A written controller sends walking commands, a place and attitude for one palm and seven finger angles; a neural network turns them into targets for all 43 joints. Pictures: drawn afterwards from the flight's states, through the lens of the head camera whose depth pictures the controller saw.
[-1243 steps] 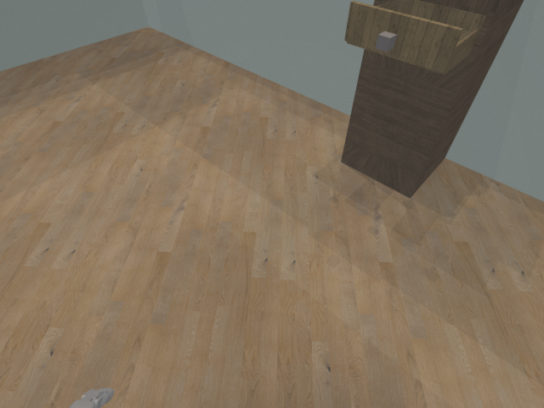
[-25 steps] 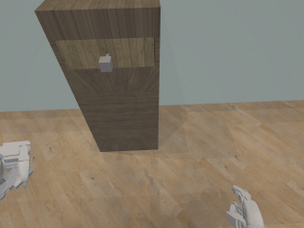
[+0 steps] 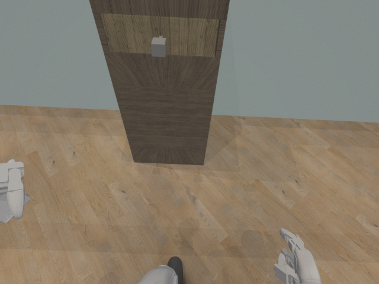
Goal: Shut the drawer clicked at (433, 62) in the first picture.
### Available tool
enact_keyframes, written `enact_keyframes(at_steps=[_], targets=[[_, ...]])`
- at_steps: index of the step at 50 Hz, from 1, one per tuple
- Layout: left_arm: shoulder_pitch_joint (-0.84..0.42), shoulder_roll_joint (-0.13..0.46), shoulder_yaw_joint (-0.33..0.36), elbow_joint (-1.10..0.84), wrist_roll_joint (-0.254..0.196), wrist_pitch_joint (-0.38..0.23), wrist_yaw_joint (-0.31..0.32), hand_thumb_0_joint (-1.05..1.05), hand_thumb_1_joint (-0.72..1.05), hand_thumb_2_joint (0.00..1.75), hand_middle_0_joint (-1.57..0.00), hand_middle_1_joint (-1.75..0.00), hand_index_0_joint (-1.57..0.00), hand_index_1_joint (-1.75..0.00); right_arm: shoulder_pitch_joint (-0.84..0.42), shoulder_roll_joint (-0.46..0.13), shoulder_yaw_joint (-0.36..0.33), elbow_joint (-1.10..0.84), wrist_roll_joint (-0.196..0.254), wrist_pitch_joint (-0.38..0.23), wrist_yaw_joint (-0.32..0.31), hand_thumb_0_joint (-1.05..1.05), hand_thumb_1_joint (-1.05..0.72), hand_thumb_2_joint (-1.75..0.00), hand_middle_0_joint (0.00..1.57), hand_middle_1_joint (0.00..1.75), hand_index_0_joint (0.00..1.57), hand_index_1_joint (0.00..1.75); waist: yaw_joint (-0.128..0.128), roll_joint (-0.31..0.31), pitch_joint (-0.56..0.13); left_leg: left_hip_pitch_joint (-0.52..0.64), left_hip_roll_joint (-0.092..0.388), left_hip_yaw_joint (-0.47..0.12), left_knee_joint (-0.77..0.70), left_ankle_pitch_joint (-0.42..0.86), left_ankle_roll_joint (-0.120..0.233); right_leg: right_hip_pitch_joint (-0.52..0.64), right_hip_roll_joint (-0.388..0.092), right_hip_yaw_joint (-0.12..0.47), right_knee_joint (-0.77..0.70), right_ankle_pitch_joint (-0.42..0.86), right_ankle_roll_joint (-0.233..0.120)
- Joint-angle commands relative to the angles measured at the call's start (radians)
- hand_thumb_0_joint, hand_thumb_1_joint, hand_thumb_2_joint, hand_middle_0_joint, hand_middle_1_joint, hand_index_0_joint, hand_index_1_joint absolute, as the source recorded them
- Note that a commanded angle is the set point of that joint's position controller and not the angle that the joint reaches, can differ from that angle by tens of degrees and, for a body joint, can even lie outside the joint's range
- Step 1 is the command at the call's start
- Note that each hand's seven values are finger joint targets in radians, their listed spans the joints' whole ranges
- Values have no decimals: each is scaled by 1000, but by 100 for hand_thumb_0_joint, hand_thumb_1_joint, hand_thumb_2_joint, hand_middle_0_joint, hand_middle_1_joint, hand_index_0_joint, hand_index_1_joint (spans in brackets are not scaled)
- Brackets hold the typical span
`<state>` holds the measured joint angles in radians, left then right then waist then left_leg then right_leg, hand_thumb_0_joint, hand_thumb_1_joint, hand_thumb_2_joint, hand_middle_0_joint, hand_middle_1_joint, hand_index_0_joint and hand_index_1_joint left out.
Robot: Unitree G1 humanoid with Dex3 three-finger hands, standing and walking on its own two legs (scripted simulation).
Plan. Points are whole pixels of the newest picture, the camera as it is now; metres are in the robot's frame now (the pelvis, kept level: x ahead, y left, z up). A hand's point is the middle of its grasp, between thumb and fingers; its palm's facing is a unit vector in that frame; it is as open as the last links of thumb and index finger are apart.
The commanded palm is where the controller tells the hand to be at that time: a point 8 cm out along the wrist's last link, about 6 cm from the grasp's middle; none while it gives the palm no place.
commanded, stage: step back with the hand held close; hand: left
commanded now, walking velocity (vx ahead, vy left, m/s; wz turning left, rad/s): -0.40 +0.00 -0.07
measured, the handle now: (159, 43) +0.82 +0.16 +0.07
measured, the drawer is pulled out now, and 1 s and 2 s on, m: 0.00 0.00 0.00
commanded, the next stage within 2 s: stop stepping back and stand still in 0.16 s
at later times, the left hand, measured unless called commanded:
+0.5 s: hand out of the picture +0.04 +0.24 +0.19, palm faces +0.28 -0.86 -0.42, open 3.3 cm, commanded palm +0.01 +0.29 +0.20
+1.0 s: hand out of the picture +0.01 +0.26 +0.18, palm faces +0.33 -0.79 -0.52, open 3.3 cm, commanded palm -0.04 +0.30 +0.20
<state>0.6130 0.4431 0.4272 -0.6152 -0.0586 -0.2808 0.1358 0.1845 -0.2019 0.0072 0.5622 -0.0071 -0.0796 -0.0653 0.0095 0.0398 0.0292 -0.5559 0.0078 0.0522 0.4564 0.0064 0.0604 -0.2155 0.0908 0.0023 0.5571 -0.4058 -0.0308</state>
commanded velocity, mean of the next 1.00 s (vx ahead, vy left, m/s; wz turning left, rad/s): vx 0.07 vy -0.01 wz -0.01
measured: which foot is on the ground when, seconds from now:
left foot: down 0.00-0.02, up 0.04-0.10, down 0.12-0.38, up 0.40-0.58, down 0.60-0.90, up 0.92-1.00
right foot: down 0.00-0.16, up 0.18-0.36, down 0.38-0.62, up 0.64-0.88, down 0.90-1.00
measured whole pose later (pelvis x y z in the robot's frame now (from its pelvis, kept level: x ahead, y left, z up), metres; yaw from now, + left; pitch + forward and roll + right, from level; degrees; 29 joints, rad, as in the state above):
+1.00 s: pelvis -0.19 +0.03 +0.01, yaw -5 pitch -1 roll +0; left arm 0.62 0.40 0.39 -0.52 -0.02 -0.22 0.16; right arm 0.25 -0.19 0.01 0.68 -0.01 -0.06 -0.06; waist 0.01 0.02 0.01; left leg -0.46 0.02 0.02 0.95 -0.42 0.00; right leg -0.28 0.01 -0.12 0.58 -0.28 -0.08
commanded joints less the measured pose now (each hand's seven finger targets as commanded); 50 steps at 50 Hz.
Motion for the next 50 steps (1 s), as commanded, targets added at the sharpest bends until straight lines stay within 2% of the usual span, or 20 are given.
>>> enact_keyframes(at_steps=[1,3,5,7,10,16,18,19,20,22,28,29,31,33,37,40,43,44,46,50], targets=[[-43,125,57,-182,-18,-78,23,0,90,90,-140,-160,-140,-160,-51,-106,-59,-85,14,-42,8,0,-90,-90,20,30,20,30,-23,-150,-214,498,25,-64,229,-222,-86,-315,-289,250,-311,167,-87],[-48,155,70,-194,-7,-58,27,0,90,90,-140,-160,-140,-160,-58,-121,-70,-87,17,-49,-7,0,-90,-90,20,30,20,30,-31,-195,-215,484,7,-72,292,-219,-64,-289,-291,207,-235,439,-76],[-88,147,41,-194,4,-31,12,0,90,90,-140,-160,-140,-160,-86,-123,-53,-110,7,-33,-24,0,-90,-90,20,30,20,30,-35,-59,-140,439,44,-94,74,77,-48,-228,-187,125,-110,541,-2],[-181,154,33,-201,5,-26,1,0,90,90,-140,-160,-140,-160,-125,-147,-51,-109,5,-43,-36,0,-90,-90,20,30,20,30,-17,164,-80,361,186,-226,-127,301,-5,-157,-37,21,65,198,54],[-93,127,65,-80,3,-32,-1,0,90,90,-140,-160,-140,-160,-90,-152,-59,-99,-27,-59,-19,0,-90,-90,20,30,20,30,0,185,-128,36,344,-393,-393,-520,64,59,12,68,418,-126,28],[42,109,54,-188,-21,7,-5,0,90,90,-140,-160,-140,-160,-101,-126,-61,-163,3,-45,15,0,-90,-90,20,30,20,30,16,207,-196,61,156,-104,-347,-623,-78,155,50,-138,88,-147,-9],[52,149,69,-265,-14,18,1,0,90,90,-140,-160,-140,-160,-91,-101,-54,-167,14,-42,11,0,-90,-90,20,30,20,30,4,9,-186,197,-2,48,22,-514,-139,-11,-90,-8,-248,-209,-66],[47,185,89,-285,-6,22,6,0,90,90,-140,-160,-140,-160,-90,-99,-62,-154,14,-32,10,0,-90,-90,20,30,20,30,0,-233,-136,311,-56,-6,459,-408,-136,-377,-348,367,-447,-429,-152],[-17,191,86,-333,-3,27,16,0,90,90,-140,-160,-140,-160,-95,-109,-60,-127,-4,-19,8,0,-90,-90,20,30,20,30,2,-263,-65,177,-49,-95,715,-379,-118,-468,-486,478,-488,-444,-224],[-111,199,111,-317,-2,45,11,0,90,90,-140,-160,-140,-160,-68,-95,-54,-91,8,-13,10,0,-90,-90,20,30,20,30,-32,-226,-119,22,-23,-113,815,-338,-110,-367,-425,341,-415,-421,-182],[-139,81,5,-60,46,41,51,0,90,90,-140,-160,-140,-160,-39,-114,-32,-44,-4,-84,-53,0,-90,-90,20,30,20,30,-24,-43,14,279,26,15,-4,-437,-25,-188,-287,97,-219,-227,-72],[-159,65,-12,-70,44,31,53,0,90,90,-140,-160,-140,-160,-9,-127,-35,-50,-3,-96,-58,0,-90,-90,20,30,20,30,-31,38,-6,323,40,-27,-117,-460,-12,-153,-233,56,-84,-161,-49],[-210,75,-11,-166,55,-1,55,0,90,90,-140,-160,-140,-160,4,-147,-44,-86,0,-108,-48,0,-90,-90,20,30,20,30,-33,302,-9,435,302,-459,-204,-434,110,-360,-88,-75,256,-102,27],[-172,135,33,-216,50,-14,40,0,90,90,-140,-160,-140,-160,-7,-115,-38,-62,-14,-118,-32,0,-90,-90,20,30,20,30,-46,216,-30,392,338,-550,-260,-368,136,-394,-113,-21,447,-115,28],[31,114,53,-274,42,1,35,0,90,90,-140,-160,-140,-160,-38,-122,-50,-79,4,-129,7,0,-90,-90,20,30,20,30,-17,121,-41,253,242,-272,-237,-401,94,-218,-122,-55,312,59,37],[97,110,72,-218,41,4,43,0,90,90,-140,-160,-140,-160,-42,-117,-45,-86,-7,-98,2,0,-90,-90,20,30,20,30,-20,202,-31,108,220,-204,-274,-566,64,-24,-81,-131,161,5,28],[77,114,88,-108,40,22,50,0,90,90,-140,-160,-140,-160,-51,-108,-47,-92,-7,-54,-14,0,-90,-90,20,30,20,30,-9,101,-47,-42,176,-130,-116,-682,19,208,-75,-127,-24,-47,1],[66,113,88,-68,42,31,50,0,90,90,-140,-160,-140,-160,-47,-104,-53,-89,-6,-41,-16,0,-90,-90,20,30,20,30,-5,-15,-40,-86,121,-78,64,-651,-5,221,-137,-7,-126,-104,-35],[-16,133,89,-64,24,41,44,0,90,90,-140,-160,-140,-160,-59,-113,-68,-95,0,-32,-16,0,-90,-90,20,30,20,30,-8,-310,12,-165,4,-36,560,-518,-48,77,-476,547,-401,-246,-187],[-48,77,33,-52,38,12,37,0,90,90,-140,-160,-140,-160,-31,-107,-55,-55,0,-44,-6,0,-90,-90,20,30,20,30,-35,-156,-44,-8,51,-54,577,-365,-64,-18,-399,275,-332,-68,-140]])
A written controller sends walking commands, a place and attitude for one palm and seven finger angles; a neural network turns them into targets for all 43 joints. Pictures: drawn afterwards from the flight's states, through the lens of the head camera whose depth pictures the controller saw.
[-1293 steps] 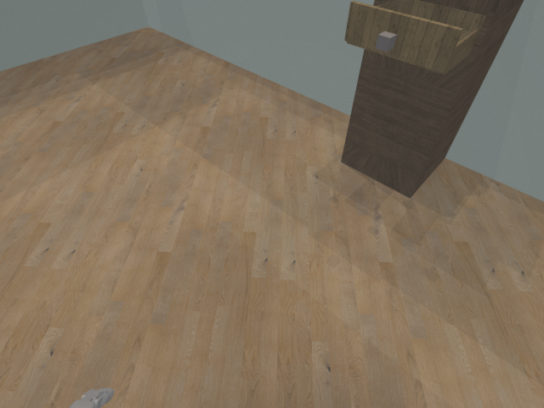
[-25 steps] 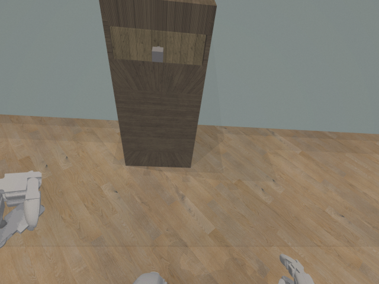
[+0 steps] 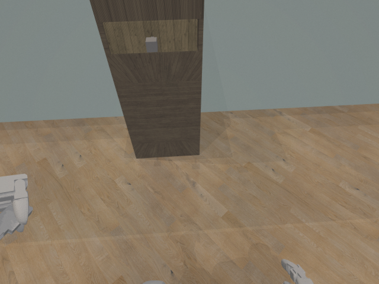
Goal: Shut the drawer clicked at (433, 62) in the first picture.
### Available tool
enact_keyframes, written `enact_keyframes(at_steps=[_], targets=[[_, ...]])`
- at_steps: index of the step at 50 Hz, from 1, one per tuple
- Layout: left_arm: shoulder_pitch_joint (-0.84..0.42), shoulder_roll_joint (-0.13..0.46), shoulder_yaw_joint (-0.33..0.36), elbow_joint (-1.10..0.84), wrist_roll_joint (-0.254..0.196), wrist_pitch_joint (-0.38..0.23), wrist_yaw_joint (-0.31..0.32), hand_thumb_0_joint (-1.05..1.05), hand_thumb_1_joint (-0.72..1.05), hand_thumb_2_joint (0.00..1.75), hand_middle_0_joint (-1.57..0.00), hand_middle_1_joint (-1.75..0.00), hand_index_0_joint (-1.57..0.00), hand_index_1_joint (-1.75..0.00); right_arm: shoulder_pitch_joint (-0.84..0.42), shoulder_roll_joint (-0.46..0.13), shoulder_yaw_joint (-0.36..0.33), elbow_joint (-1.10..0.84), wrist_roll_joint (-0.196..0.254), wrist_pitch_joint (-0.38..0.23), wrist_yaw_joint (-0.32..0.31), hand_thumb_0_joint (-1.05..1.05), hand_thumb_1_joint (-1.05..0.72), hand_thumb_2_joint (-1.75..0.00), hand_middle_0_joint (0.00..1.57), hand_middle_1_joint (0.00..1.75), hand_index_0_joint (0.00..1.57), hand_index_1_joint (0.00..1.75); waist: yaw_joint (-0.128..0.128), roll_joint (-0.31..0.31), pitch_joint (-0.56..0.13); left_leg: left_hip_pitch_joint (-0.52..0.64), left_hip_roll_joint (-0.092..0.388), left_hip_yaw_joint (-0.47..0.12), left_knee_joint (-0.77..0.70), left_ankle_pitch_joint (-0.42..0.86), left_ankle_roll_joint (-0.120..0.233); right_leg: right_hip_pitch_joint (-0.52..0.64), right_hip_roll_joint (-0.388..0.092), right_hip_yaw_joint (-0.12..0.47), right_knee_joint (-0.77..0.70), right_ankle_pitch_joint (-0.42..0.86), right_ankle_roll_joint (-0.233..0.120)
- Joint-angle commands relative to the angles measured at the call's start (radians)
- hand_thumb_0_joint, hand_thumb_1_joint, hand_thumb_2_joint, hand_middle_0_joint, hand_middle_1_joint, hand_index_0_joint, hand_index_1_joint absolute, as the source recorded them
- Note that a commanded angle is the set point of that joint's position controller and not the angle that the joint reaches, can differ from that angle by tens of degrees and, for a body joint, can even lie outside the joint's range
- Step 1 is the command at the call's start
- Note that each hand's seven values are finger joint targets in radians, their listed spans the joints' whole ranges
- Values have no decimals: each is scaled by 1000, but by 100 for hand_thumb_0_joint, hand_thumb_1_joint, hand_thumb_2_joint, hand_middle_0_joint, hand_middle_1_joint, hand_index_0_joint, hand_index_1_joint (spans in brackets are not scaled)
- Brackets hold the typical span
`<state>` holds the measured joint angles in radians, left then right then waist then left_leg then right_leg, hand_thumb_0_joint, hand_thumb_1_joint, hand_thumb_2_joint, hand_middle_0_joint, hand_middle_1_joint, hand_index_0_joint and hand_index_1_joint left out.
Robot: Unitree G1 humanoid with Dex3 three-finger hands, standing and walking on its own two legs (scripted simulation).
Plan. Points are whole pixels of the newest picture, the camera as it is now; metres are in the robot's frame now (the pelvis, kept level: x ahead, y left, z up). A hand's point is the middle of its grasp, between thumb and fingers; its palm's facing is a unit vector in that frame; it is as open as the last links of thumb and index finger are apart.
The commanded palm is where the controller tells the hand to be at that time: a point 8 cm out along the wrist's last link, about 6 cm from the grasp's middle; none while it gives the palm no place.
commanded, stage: stop stepping back and stand still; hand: left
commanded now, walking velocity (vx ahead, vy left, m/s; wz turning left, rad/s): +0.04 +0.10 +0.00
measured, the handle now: (152, 42) +0.99 +0.22 +0.06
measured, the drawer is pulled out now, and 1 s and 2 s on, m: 0.00 0.00 0.00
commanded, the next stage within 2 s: let the arm hang, fingers relaxed in 1.26 s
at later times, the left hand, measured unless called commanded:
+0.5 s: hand (41, 184) +0.23 +0.26 +0.16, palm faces +0.33 -0.82 -0.47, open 3.3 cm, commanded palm +0.17 +0.30 +0.19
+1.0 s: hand (19, 197) +0.21 +0.28 +0.16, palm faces +0.35 -0.82 -0.44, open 3.3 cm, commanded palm +0.15 +0.32 +0.19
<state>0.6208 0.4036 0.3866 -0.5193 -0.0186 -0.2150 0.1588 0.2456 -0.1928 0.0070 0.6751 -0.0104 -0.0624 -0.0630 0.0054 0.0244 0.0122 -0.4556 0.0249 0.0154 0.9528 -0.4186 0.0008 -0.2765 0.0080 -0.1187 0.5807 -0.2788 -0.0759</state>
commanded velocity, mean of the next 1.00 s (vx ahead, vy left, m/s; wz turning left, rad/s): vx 0.00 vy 0.01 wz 0.00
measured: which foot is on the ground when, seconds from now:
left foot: up 0.00-0.20, down 0.22-1.00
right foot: down 0.00-1.00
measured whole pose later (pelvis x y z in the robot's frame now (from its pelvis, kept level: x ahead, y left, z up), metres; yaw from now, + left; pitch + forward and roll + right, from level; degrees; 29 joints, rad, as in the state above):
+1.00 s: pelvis +0.02 +0.04 +0.01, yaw +0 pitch -1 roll -1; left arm 0.65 0.37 0.34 -0.57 -0.04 -0.19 0.15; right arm 0.21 -0.20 0.02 0.59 0.01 -0.08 -0.08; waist 0.00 0.00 0.04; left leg -0.28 0.04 0.08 0.48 -0.19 0.02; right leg -0.18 -0.01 -0.11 0.43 -0.24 0.00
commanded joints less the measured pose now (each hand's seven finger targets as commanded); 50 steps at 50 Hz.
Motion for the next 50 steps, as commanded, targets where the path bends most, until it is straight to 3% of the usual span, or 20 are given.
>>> enact_keyframes(at_steps=[1,3,5,7,8,10,11,12,13,14,17,19,22,27,32,41,47,50], targets=[[-63,119,67,-173,-2,-59,12,0,90,90,-140,-160,-140,-160,-115,-113,-47,-172,2,-64,-11,0,-90,-90,20,30,20,30,-29,-135,-7,-63,36,5,22,97,-5,0,-295,329,-360,-148,-81],[-91,128,57,-216,0,-69,15,0,90,90,-140,-160,-140,-160,-152,-109,-40,-180,1,-78,-23,0,-90,-90,20,30,20,30,-16,-160,16,5,31,43,-120,110,3,-11,-271,246,-344,-79,-63],[-85,134,59,-257,3,-75,25,0,90,90,-140,-160,-140,-160,-149,-108,-44,-188,1,-95,-28,0,-90,-90,20,30,20,30,3,-157,13,76,20,61,-260,114,15,12,-270,240,-323,-27,-60],[-67,151,81,-291,-1,-78,35,0,90,90,-140,-160,-140,-160,-131,-111,-47,-188,-2,-101,-33,0,-90,-90,20,30,20,30,-2,-80,-8,182,3,72,-417,177,19,28,-247,203,-278,-5,-35],[-50,142,81,-296,-5,-80,34,0,90,90,-140,-160,-140,-160,-119,-108,-44,-194,-2,-102,-32,0,-90,-90,20,30,20,30,-2,-20,-11,239,1,58,-477,212,21,15,-213,189,-245,-4,-10],[-48,139,90,-301,-10,-88,31,0,90,90,-140,-160,-140,-160,-116,-136,-56,-209,2,-97,-30,0,-90,-90,20,30,20,30,4,120,-21,284,104,-80,-551,297,55,-3,-119,144,-134,10,53],[-45,145,103,-300,-9,-90,30,0,90,90,-140,-160,-140,-160,-116,-144,-57,-220,9,-93,-28,0,-90,-90,20,30,20,30,11,153,-34,268,149,-135,-549,387,73,14,-78,116,-99,53,77],[-30,141,97,-276,-12,-85,23,0,90,90,-140,-160,-140,-160,-109,-151,-62,-229,20,-89,-26,0,-90,-90,20,30,20,30,9,120,-56,261,168,-146,-532,456,73,47,-65,106,-75,103,87],[-7,140,112,-247,-12,-82,18,0,90,90,-140,-160,-140,-160,-107,-123,-48,-219,19,-87,-25,0,-90,-90,20,30,20,30,2,155,-51,220,150,-121,-550,466,65,70,-53,90,-80,123,86],[-4,138,118,-242,-12,-80,15,0,90,90,-140,-160,-140,-160,-104,-119,-44,-219,18,-84,-21,0,-90,-90,20,30,20,30,1,151,-51,187,135,-97,-545,472,55,109,-52,84,-90,158,85],[17,106,87,-212,-19,-67,5,0,90,90,-140,-160,-140,-160,-98,-121,-52,-223,24,-80,-10,0,-90,-90,20,30,20,30,-7,16,-98,216,87,-23,-463,495,24,147,-89,129,-136,334,75],[23,106,77,-230,-24,-59,4,0,90,90,-140,-160,-140,-160,-97,-120,-51,-230,25,-76,-2,0,-90,-90,20,30,20,30,-13,-32,-151,246,74,-1,-434,518,14,168,-111,136,-129,434,69],[45,124,88,-258,-29,-44,5,0,90,90,-140,-160,-140,-160,-116,-117,-45,-243,21,-68,-4,0,-90,-90,20,30,20,30,-8,-29,-175,263,69,2,-444,528,15,175,-112,128,-127,466,73],[42,158,117,-310,-33,-40,11,0,90,90,-140,-160,-140,-160,-132,-110,-34,-254,16,-57,-12,0,-90,-90,20,30,20,30,-3,26,-143,250,76,-21,-490,509,15,158,-86,104,-136,346,76],[46,128,101,-273,-34,-38,12,0,90,90,-140,-160,-140,-160,-124,-111,-35,-247,16,-56,-14,0,-90,-90,20,30,20,30,-4,53,-113,234,80,-26,-519,445,14,145,-73,105,-163,271,77],[32,109,72,-238,-28,-36,12,0,90,90,-140,-160,-140,-160,-122,-122,-38,-238,17,-65,-15,0,-90,-90,20,30,20,30,-3,25,-80,199,76,-42,-573,291,15,129,-59,102,-202,152,82],[14,128,79,-282,-23,-40,14,0,90,90,-140,-160,-140,-160,-135,-126,-41,-244,14,-72,-19,0,-90,-90,20,30,20,30,-1,73,-80,188,71,-46,-595,228,13,131,-57,100,-208,110,81],[19,107,65,-251,-22,-39,15,0,90,90,-140,-160,-140,-160,-125,-121,-37,-241,14,-73,-17,0,-90,-90,20,30,20,30,-2,61,-59,181,69,-43,-598,198,11,117,-57,102,-222,88,80]])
